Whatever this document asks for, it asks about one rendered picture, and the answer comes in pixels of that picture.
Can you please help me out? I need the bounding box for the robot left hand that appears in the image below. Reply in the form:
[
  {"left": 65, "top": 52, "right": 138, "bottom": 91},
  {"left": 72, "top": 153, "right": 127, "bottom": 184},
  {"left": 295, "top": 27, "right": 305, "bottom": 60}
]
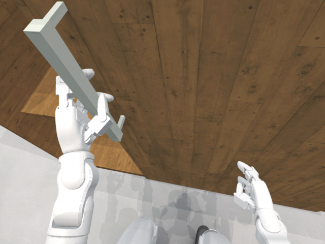
[{"left": 55, "top": 69, "right": 114, "bottom": 154}]

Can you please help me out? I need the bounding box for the handle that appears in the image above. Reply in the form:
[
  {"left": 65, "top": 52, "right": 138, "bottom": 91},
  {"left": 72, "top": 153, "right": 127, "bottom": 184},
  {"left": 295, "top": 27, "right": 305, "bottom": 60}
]
[{"left": 23, "top": 2, "right": 125, "bottom": 142}]

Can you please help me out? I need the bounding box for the wardrobe door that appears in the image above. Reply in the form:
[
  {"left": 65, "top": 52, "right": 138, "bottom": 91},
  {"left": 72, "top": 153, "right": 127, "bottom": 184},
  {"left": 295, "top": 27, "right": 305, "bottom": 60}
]
[{"left": 14, "top": 0, "right": 325, "bottom": 212}]

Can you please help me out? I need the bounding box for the right robot forearm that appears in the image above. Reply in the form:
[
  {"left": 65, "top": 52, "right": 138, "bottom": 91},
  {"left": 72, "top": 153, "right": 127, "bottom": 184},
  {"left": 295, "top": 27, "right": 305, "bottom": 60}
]
[{"left": 254, "top": 208, "right": 291, "bottom": 244}]

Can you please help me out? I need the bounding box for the right robot shin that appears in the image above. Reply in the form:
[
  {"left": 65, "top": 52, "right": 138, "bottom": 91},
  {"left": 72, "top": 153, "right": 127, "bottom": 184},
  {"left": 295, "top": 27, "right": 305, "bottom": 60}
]
[{"left": 203, "top": 229, "right": 218, "bottom": 234}]

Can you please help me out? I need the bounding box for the robot right hand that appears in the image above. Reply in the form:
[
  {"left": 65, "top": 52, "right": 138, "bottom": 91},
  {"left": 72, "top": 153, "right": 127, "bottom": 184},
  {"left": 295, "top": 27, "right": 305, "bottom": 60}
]
[{"left": 234, "top": 161, "right": 274, "bottom": 214}]

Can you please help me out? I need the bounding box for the robot right thigh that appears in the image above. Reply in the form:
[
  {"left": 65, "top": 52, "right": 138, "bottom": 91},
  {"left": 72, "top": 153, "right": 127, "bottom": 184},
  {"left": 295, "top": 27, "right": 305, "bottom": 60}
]
[{"left": 199, "top": 232, "right": 231, "bottom": 244}]

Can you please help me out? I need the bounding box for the left robot forearm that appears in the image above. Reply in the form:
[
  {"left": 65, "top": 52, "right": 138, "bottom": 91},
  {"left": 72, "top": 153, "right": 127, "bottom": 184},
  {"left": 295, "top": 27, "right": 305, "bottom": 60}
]
[{"left": 45, "top": 151, "right": 99, "bottom": 244}]

